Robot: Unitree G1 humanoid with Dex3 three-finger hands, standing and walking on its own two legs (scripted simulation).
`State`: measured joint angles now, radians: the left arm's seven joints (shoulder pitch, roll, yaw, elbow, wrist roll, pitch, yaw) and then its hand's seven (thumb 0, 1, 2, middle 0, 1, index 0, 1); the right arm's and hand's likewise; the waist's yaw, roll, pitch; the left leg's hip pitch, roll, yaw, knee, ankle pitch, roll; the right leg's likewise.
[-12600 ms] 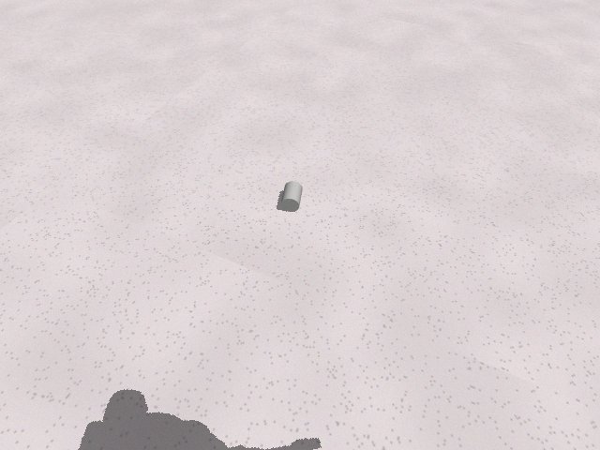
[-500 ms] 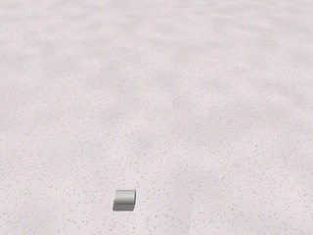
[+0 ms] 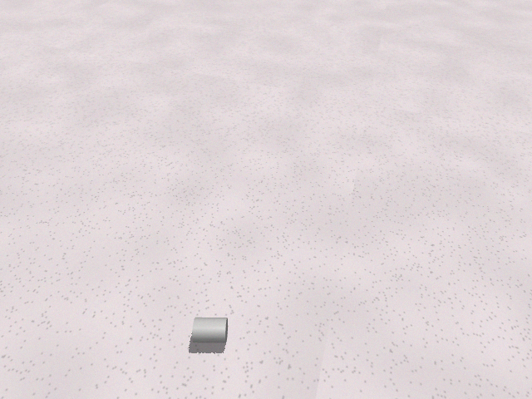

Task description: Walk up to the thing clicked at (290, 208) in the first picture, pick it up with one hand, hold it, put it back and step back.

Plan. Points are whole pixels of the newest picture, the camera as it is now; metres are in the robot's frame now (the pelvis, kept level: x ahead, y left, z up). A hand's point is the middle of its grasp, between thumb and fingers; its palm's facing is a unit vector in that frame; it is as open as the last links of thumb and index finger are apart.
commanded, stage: stand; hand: left
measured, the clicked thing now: (210, 329) +0.50 +0.18 -0.74
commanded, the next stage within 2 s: rise first in 1.74 s
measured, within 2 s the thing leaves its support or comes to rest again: neither
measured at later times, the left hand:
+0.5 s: hand out of the picture +0.06 +0.25 -0.16, palm faces -0.04 -0.94 -0.34, open 7.4 cm
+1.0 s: hand out of the picture +0.06 +0.25 -0.16, palm faces -0.03 -0.94 -0.34, open 7.4 cm
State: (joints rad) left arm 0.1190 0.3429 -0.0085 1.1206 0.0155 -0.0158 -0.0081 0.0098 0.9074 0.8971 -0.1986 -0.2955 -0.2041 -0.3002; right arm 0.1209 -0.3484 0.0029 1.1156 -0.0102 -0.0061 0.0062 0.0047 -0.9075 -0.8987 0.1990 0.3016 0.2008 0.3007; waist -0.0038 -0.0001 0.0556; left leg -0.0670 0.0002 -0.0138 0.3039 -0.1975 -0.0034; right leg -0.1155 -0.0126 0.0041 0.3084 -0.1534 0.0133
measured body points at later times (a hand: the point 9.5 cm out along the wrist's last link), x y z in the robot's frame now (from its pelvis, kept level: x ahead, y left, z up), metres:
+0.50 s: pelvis -0.01 +0.00 +0.00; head +0.00 +0.00 +0.45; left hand +0.06 +0.30 -0.13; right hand +0.06 -0.30 -0.14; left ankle -0.02 +0.12 -0.75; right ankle +0.01 -0.13 -0.75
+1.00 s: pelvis +0.00 +0.00 +0.00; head +0.01 +0.00 +0.45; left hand +0.06 +0.30 -0.13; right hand +0.06 -0.30 -0.14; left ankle -0.02 +0.12 -0.75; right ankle +0.01 -0.13 -0.75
